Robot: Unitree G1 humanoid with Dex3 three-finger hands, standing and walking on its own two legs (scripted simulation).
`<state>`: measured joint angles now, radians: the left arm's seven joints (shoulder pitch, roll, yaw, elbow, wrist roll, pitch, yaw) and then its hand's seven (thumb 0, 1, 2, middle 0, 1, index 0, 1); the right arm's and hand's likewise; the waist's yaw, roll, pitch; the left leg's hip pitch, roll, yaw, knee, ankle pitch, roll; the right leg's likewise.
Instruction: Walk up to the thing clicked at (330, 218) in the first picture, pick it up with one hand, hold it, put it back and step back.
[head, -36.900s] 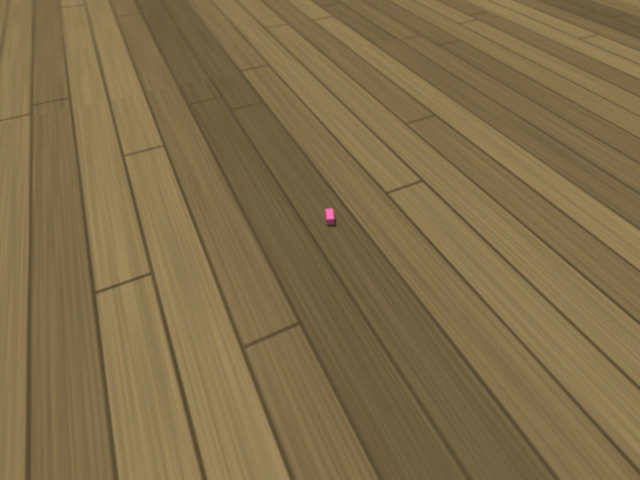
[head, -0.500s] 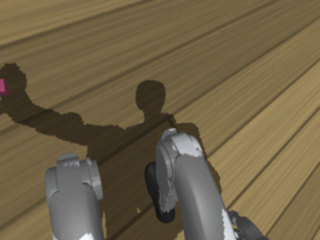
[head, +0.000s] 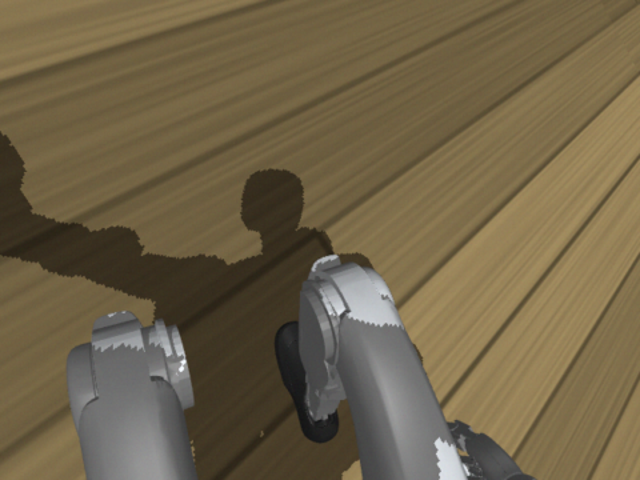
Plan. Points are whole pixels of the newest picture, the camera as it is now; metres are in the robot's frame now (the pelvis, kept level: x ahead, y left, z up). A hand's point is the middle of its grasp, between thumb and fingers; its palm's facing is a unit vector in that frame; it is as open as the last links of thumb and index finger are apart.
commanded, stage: rise first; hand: left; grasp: from above
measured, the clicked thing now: out of the picture +0.51 +0.34 -0.31
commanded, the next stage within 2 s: none
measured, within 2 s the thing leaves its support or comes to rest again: neither
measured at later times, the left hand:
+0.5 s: hand out of the picture +0.45 +0.38 -0.20, palm faces -0.46 -0.10 -0.88, open 12.0 cm
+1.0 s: hand out of the picture +0.46 +0.38 -0.19, palm faces -0.45 -0.08 -0.89, open 12.0 cm
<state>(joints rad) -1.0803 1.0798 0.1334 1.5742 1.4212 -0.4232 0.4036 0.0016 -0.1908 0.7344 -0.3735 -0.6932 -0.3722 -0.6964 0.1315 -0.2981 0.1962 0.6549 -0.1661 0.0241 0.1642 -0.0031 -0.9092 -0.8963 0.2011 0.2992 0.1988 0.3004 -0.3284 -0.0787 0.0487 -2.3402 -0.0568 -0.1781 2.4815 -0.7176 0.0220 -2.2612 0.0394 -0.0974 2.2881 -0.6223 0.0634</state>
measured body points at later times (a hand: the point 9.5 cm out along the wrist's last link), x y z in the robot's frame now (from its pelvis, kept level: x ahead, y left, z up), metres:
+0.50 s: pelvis +0.00 +0.00 +0.00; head +0.26 +0.13 +0.34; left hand +0.47 +0.38 -0.15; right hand +0.06 -0.27 -0.06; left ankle +0.06 +0.11 -0.29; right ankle +0.13 -0.14 -0.29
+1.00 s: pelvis +0.00 +0.00 +0.00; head +0.26 +0.13 +0.34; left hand +0.48 +0.38 -0.14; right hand +0.06 -0.27 -0.06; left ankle +0.06 +0.11 -0.29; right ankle +0.13 -0.14 -0.29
